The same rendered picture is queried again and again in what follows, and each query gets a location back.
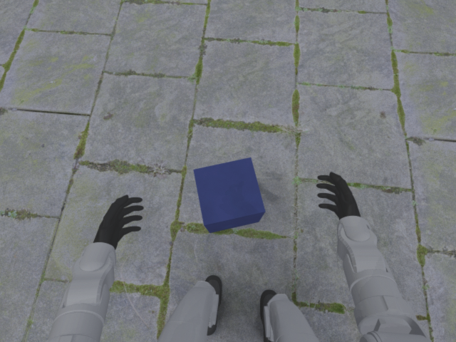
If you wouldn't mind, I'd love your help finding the robot right hand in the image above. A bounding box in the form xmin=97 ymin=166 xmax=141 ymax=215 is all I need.
xmin=316 ymin=172 xmax=361 ymax=220

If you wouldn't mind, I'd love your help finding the right robot forearm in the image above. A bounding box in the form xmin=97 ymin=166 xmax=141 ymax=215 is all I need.
xmin=337 ymin=216 xmax=432 ymax=342

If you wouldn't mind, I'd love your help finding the left robot foot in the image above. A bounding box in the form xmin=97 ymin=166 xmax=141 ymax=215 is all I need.
xmin=205 ymin=275 xmax=222 ymax=336

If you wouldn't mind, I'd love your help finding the left robot forearm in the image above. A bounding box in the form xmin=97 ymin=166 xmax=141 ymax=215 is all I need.
xmin=45 ymin=242 xmax=116 ymax=342

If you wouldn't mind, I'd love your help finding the right robot foot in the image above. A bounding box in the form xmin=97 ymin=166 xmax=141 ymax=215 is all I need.
xmin=260 ymin=290 xmax=276 ymax=342

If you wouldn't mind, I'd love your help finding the robot foot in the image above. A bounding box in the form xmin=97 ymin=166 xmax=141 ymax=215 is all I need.
xmin=260 ymin=290 xmax=276 ymax=342
xmin=205 ymin=275 xmax=222 ymax=336

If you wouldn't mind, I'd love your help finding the carton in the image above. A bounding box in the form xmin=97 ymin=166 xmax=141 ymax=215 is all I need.
xmin=194 ymin=157 xmax=265 ymax=233

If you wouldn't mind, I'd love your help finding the robot left hand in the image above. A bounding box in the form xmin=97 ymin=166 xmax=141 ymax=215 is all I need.
xmin=93 ymin=195 xmax=144 ymax=250

